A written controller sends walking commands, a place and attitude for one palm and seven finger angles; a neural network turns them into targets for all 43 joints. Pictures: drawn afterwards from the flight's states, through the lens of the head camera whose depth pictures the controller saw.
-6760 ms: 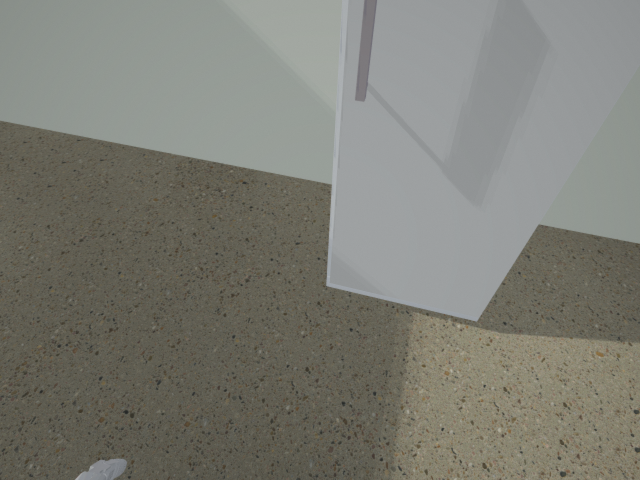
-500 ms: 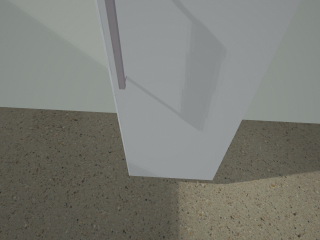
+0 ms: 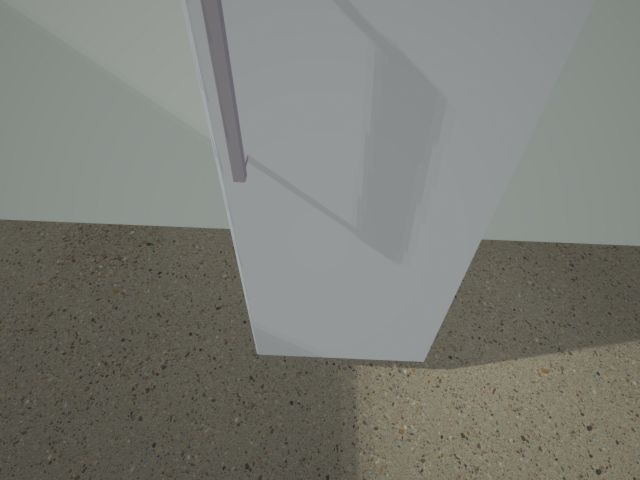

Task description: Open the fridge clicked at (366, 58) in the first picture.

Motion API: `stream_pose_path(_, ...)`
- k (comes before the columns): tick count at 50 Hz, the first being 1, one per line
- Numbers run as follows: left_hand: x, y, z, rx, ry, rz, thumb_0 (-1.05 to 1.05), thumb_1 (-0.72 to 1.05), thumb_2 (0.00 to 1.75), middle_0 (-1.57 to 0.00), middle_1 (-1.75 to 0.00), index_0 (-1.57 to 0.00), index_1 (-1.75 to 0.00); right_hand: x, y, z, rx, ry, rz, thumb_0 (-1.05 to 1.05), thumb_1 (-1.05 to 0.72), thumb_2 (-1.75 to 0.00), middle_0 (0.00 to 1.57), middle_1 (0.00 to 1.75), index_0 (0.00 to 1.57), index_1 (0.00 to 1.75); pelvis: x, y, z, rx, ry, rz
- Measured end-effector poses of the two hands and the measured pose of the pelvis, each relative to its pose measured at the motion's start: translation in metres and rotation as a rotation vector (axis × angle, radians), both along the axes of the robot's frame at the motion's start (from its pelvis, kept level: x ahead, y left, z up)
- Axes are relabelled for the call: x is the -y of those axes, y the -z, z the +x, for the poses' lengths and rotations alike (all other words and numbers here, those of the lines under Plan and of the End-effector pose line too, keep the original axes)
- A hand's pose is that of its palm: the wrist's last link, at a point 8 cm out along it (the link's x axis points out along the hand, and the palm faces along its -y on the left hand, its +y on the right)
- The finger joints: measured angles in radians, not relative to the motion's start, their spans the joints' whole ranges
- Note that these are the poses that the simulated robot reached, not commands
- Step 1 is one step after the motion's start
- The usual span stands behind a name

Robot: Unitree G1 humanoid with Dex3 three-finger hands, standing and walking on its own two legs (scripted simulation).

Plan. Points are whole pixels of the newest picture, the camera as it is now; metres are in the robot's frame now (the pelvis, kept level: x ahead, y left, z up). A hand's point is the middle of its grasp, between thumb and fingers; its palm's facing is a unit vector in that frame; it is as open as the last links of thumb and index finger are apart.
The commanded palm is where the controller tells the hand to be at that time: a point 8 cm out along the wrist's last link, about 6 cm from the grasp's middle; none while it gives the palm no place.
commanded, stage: look again from close up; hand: left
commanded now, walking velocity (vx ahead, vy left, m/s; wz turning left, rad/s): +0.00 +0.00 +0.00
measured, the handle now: (224, 53) +0.58 +0.17 +0.27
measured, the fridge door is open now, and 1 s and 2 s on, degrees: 0 0 0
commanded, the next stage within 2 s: shuffle to correct the standing spot in 1.94 s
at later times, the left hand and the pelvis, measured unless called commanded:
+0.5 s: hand out of the picture +0.00 +0.17 -0.18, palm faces +0.02 -0.98 -0.19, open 7.4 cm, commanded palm none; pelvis +0.01 +0.00 +0.00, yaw +0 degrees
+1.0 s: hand out of the picture +0.03 +0.18 -0.17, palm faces +0.01 -0.97 -0.23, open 7.4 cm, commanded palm none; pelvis +0.02 +0.00 +0.00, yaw +0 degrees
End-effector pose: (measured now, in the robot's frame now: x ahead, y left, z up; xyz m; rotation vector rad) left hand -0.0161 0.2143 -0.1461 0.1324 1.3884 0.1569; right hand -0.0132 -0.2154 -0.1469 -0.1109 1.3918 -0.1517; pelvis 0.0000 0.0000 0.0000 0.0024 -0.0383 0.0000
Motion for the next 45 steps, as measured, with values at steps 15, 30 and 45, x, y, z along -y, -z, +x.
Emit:
stream_pose_path(15,0.004,0.000,0.001,-0.015,0.001,-0.003,0.01,0.91,0.90,-0.20,-0.30,-0.20,-0.30,0.003,0.000,-0.008,-0.033,0.014,-0.004,0.00,-0.90,-0.90,0.20,0.29,0.20,0.30,0.003,0.000,0.004,-0.005,0.005,-0.001)
stream_pose_path(30,-0.004,-0.001,0.018,0.015,0.015,0.010,0.01,0.91,0.90,-0.20,-0.30,-0.20,-0.30,0.012,-0.003,0.005,-0.008,0.001,-0.025,0.00,-0.90,-0.90,0.20,0.30,0.20,0.30,0.004,0.000,0.007,-0.006,0.006,-0.002)
stream_pose_path(45,-0.016,-0.005,0.034,0.027,0.029,0.036,0.01,0.91,0.90,-0.20,-0.30,-0.20,-0.30,0.023,-0.005,0.027,0.018,-0.021,-0.044,0.00,-0.90,-0.89,0.20,0.30,0.20,0.30,0.004,-0.002,0.014,-0.008,0.005,-0.001)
